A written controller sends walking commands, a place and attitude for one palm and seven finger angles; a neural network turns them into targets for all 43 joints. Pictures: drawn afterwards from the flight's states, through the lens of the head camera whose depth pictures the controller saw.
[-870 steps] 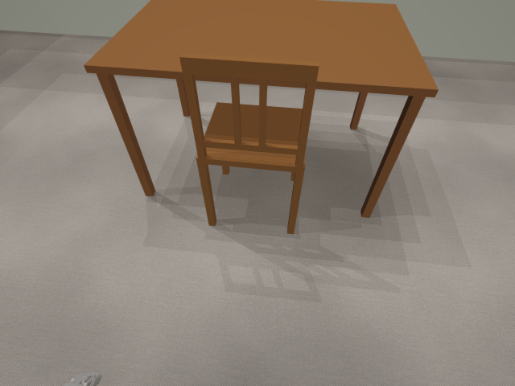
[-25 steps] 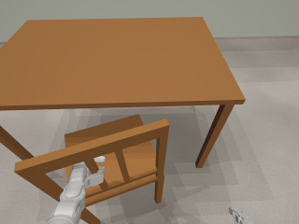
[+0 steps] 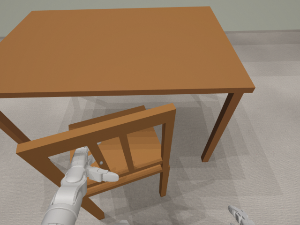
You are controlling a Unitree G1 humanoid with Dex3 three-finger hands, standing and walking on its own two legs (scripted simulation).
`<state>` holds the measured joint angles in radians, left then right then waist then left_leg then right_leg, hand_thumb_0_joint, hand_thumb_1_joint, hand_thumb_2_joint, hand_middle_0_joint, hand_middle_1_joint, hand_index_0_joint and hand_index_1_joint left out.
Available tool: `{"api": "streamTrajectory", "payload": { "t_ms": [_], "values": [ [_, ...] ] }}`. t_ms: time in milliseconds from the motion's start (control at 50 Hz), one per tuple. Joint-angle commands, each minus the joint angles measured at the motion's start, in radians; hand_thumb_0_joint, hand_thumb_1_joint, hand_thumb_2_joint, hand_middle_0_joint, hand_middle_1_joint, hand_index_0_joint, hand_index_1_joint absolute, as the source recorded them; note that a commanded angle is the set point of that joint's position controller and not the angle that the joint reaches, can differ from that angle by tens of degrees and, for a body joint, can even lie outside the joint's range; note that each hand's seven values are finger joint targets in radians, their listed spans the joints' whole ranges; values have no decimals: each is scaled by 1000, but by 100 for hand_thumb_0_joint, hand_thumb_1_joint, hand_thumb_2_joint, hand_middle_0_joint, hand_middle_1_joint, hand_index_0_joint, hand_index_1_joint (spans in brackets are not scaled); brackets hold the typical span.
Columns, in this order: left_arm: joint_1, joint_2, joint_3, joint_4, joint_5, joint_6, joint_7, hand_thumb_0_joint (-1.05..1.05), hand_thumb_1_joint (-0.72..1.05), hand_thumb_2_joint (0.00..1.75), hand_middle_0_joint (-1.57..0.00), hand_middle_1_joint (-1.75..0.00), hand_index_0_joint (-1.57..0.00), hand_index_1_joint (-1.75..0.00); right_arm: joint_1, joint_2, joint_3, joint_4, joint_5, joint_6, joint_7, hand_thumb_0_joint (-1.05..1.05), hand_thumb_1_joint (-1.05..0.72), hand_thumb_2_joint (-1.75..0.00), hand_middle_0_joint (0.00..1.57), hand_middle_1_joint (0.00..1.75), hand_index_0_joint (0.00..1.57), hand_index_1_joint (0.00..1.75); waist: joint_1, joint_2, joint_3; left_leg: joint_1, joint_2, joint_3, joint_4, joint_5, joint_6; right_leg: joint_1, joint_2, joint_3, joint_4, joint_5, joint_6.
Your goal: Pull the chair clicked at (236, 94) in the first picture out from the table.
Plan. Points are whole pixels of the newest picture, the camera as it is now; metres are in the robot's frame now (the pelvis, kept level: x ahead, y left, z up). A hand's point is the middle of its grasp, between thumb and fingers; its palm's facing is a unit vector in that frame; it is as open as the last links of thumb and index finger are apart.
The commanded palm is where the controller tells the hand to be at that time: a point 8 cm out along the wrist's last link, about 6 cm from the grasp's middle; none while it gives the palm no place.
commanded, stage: open the thumb and straighten the fingers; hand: left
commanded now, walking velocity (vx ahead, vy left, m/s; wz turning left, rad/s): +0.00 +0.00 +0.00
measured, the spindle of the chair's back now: (101, 161) +0.33 +0.17 -0.08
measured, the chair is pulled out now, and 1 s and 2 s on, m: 0.14 0.14 0.14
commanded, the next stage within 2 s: draw the fingers out of the gap in 0.16 s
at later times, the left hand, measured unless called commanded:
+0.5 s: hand (96, 175) +0.27 +0.16 -0.04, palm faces +0.08 -0.98 -0.19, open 17.5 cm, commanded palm +0.24 +0.21 -0.02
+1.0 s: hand (89, 208) +0.19 +0.17 -0.04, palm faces +0.08 -0.98 -0.19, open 17.5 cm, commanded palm +0.16 +0.21 -0.02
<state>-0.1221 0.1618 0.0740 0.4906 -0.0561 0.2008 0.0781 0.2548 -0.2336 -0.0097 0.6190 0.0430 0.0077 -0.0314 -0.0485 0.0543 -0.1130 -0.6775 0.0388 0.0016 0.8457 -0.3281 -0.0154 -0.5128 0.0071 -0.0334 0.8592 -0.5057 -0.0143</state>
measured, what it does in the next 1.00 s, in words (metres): stands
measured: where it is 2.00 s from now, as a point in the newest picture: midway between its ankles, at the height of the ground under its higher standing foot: outside the picture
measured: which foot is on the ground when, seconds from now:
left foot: down 0.00-1.00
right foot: down 0.00-1.00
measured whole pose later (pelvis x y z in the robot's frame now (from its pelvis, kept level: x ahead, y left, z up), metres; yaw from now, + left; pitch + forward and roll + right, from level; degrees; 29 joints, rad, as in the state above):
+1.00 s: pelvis +0.01 +0.00 -0.01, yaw +2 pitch +10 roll -1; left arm 0.45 0.20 -0.01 -0.05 -0.07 0.21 0.03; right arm 0.24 -0.24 0.01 0.50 0.03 -0.13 -0.06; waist -0.03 0.05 -0.14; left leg -0.74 0.03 -0.04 0.95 -0.38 -0.02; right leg -0.55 0.00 -0.07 0.94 -0.56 -0.02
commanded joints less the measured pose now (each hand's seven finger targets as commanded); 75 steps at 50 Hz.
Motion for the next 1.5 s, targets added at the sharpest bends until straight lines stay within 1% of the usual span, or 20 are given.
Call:
{"api": "streamTrajectory", "payload": {
  "t_ms": [0, 100, 280, 340, 380, 420, 480, 520, 780, 920, 980, 1120, 1140, 1160, 1220, 1300, 1320, 1380, 1440, 1480],
  "values": [
    [-264, 168, 67, -223, 1, -63, 1, 0, -55, 20, 0, 0, 0, 0, -31, -139, -49, -138, -1, -53, -16, 0, -90, -90, 20, 30, 20, 30, -7, -29, -248, 284, -33, 2, -63, 158, 44, -75, 24, -1, -145, 304, 12],
    [-256, 133, 33, -211, -7, -66, -5, 0, -55, 20, 0, 0, 0, 0, -25, -136, -47, -133, 0, -67, -20, 0, -90, -90, 20, 30, 20, 30, -18, -56, -240, 278, -32, 0, -54, 157, 47, -84, 27, -1, -145, 309, 15],
    [-197, 176, 70, -187, -9, -60, -21, 0, -55, 20, 0, 0, 0, 0, -25, -144, -48, -140, 1, -68, -21, 0, -90, -90, 20, 30, 20, 30, -6, -59, -207, 232, -37, 6, -54, 123, 48, -86, 23, 9, -154, 276, 14],
    [-70, 174, 69, -280, -16, -75, -24, 0, -55, 20, 0, 0, 0, 0, -34, -136, -49, -167, 0, -79, -17, 0, -90, -90, 20, 30, 20, 30, 16, -17, -254, 265, -36, 11, -56, 173, 46, -47, 18, 8, -145, 332, 12],
    [-10, 193, 79, -294, -13, -72, -21, 0, -55, 20, 0, 0, 0, 0, -32, -140, -50, -171, 0, -80, -17, 0, -90, -90, 20, 30, 20, 30, 10, -59, -230, 250, -33, 8, -56, 179, 47, -48, 22, 4, -142, 340, 13],
    [14, 148, 34, -344, -18, -70, -21, 0, -55, 20, 0, 0, 0, 0, -46, -134, -46, -182, 1, -88, -18, 0, -90, -90, 20, 30, 20, 30, 0, -39, -198, 244, -35, 10, -57, 157, 48, -66, 20, 4, -146, 323, 17],
    [81, 177, 48, -413, -18, -69, -14, 0, -55, 20, 0, 0, 0, 0, -55, -139, -47, -192, 0, -100, -25, 0, -90, -90, 20, 30, 20, 30, 3, -45, -196, 241, -35, 6, -53, 152, 47, -65, 20, 6, -146, 311, 16],
    [93, 142, 6, -465, -21, -73, -16, 0, -55, 20, 0, 0, 0, 0, -62, -131, -42, -194, 0, -112, -28, 0, -90, -90, 20, 30, 20, 30, -9, -30, -176, 250, -35, 2, -51, 142, 48, -83, 19, 1, -145, 300, 17],
    [441, 172, 21, -629, -24, -38, -39, 0, -55, 20, 0, 0, 0, 0, -71, -127, -30, -239, -8, -167, -39, 0, -90, -90, 20, 30, 20, 30, 11, -60, -158, 208, -42, -13, -13, 163, 49, -86, 18, -11, -111, 327, 16],
    [506, 121, -56, -775, -17, -44, -40, 0, -55, 20, 0, 0, 0, 0, -63, -116, -21, -271, -10, -196, -41, 0, -90, -90, 20, 30, 20, 30, -6, -4, -152, 207, -44, -28, 8, 135, 50, -131, 16, -21, -90, 278, 14],
    [586, 145, -24, -770, -12, -33, -35, 0, -55, 20, 0, 0, 0, 0, -65, -116, -26, -272, -12, -198, -45, 0, -90, -90, 20, 30, 20, 30, 2, -53, -147, 176, -45, -30, 20, 129, 51, -134, 20, -21, -84, 276, 16],
    [653, 141, -32, -841, -8, -31, -33, 0, -55, 20, 0, 0, 0, 0, -68, -104, -23, -285, -13, -205, -51, 0, -90, -90, 20, 30, 20, 30, 7, -20, -146, 152, -49, -33, 31, 110, 52, -146, 19, -24, -71, 248, 14],
    [535, 88, -28, -990, -87, -193, -72, 0, -55, 20, 0, 0, 0, 0, -60, -96, -23, -264, -22, -240, -52, 0, -90, -90, 20, 30, 20, 30, -16, -65, -129, 124, -51, -49, 90, 149, 46, -199, 26, -43, -31, 302, 12],
    [591, 152, 29, -917, -83, -277, -93, 0, -55, 20, 0, 0, 0, 0, -57, -98, -33, -222, -25, -261, -52, 0, -90, -90, 20, 30, 20, 30, 6, -48, -169, 123, -47, -46, 111, 151, 42, -202, 18, -25, -7, 330, 14],
    [629, 155, 58, -943, -127, -456, -155, 0, -55, 20, 0, 0, 0, 0, -63, -84, -42, -198, -21, -302, -35, 0, -90, -90, 20, 30, 20, 30, 26, 31, -200, 123, -44, -42, 127, 171, 33, -212, 21, -22, 31, 314, 6],
    [634, 134, 90, -851, -186, -668, -264, 0, -55, 20, 0, 0, 0, 0, -105, -71, -49, -155, -17, -321, -10, 0, -90, -90, 20, 30, 20, 30, 30, -11, -149, 15, -38, -49, 187, 113, 22, -296, 29, -17, 83, 247, 3],
    [665, 143, 109, -824, -196, -686, -287, 0, -55, 20, 0, 0, 0, 0, -111, -73, -55, -158, -16, -319, -7, 0, -90, -90, 20, 30, 20, 30, 43, -9, -176, 9, -37, -44, 189, 95, 24, -278, 27, -7, 84, 229, 4],
    [686, 206, 150, -925, -216, -611, -307, 0, -55, 20, 0, 0, 0, 0, -136, -80, -55, -210, -2, -299, -16, 0, -90, -90, 20, 30, 20, 30, 67, 42, -251, 67, -36, -30, 138, 75, 36, -191, 27, 17, 34, 178, 5],
    [644, 225, 164, -1029, -243, -562, -279, 0, -55, 20, 0, 0, 0, 0, -132, -77, -43, -215, 7, -295, -40, 0, -90, -90, 20, 30, 20, 30, 49, 36, -220, 116, -34, -38, 97, 52, 40, -166, 25, 18, -27, 142, 10],
    [633, 234, 183, -987, -242, -534, -264, 0, -55, 20, 0, 0, 0, 0, -133, -79, -36, -196, 8, -291, -52, 0, -90, -90, 20, 30, 20, 30, 36, -13, -160, 104, -31, -46, 83, 29, 41, -173, 30, 15, -58, 110, 14]
  ]
}}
